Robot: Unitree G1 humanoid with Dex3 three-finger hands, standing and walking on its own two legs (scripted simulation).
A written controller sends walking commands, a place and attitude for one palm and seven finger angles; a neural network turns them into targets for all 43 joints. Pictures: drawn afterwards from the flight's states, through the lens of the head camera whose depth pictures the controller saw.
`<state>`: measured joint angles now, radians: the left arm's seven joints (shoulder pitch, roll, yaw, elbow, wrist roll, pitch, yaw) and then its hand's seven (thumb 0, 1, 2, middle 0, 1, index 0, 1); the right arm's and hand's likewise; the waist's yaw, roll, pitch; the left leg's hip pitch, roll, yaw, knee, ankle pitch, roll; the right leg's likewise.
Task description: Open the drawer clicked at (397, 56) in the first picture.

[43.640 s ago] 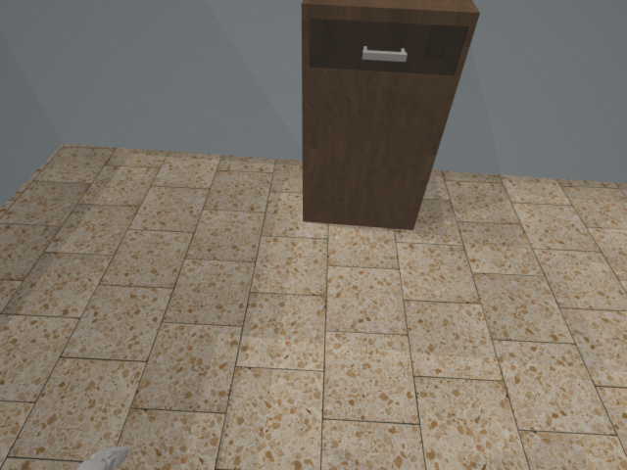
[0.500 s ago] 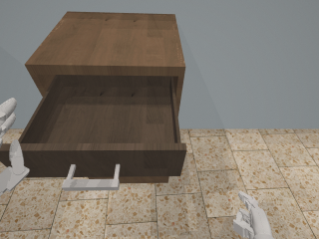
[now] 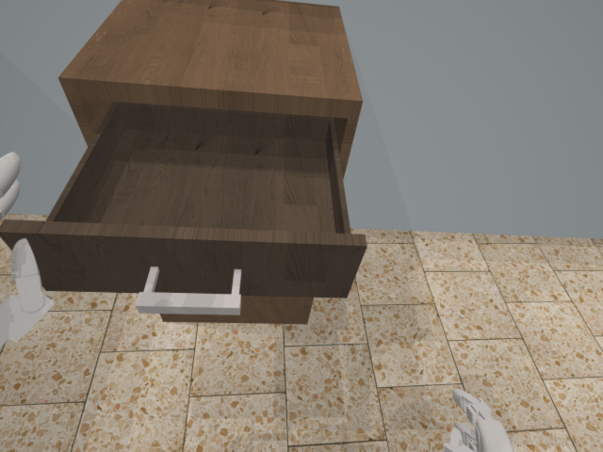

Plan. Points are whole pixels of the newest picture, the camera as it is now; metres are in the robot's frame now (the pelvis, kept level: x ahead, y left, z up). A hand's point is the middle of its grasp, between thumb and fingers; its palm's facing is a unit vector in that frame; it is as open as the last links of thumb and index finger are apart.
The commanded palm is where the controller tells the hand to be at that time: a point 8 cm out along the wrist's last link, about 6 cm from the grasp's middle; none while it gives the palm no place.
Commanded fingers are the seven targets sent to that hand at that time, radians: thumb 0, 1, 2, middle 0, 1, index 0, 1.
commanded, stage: step back with the hand held close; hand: left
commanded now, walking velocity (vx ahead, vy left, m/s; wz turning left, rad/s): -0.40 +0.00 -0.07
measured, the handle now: (193, 289) +0.32 +0.16 +0.03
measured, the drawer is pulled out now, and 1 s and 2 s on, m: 0.29 0.29 0.29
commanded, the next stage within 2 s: stop stepping back and stand still in 0.34 s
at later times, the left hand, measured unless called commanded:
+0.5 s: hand out of the picture +0.05 +0.16 +0.21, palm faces +0.22 -0.81 -0.54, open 7.4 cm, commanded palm +0.01 +0.22 +0.22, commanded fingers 0.00 0.90 0.90 -0.20 -0.30 -0.20 -0.30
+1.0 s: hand out of the picture -0.04 +0.20 +0.22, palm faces +0.45 -0.78 -0.44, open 7.4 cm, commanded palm -0.09 +0.24 +0.22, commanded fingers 0.00 0.90 0.90 -0.20 -0.30 -0.20 -0.30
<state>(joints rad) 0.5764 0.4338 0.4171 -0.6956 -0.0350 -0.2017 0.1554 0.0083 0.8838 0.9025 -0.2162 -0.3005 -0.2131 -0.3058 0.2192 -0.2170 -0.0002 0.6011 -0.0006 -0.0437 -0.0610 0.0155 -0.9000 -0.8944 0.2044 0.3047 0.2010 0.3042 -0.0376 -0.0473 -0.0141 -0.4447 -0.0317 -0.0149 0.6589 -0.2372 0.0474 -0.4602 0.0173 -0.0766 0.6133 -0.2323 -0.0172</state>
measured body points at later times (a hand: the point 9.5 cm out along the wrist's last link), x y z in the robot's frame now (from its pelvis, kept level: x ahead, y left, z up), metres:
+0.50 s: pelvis -0.14 -0.05 +0.01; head -0.12 -0.04 +0.46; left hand +0.03 +0.20 +0.24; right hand +0.04 -0.28 -0.07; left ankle -0.04 +0.08 -0.67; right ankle -0.19 -0.13 -0.72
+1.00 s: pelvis -0.22 -0.04 +0.01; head -0.25 -0.04 +0.46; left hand -0.07 +0.24 +0.24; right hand -0.05 -0.26 -0.06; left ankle -0.26 +0.09 -0.72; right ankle -0.19 -0.13 -0.72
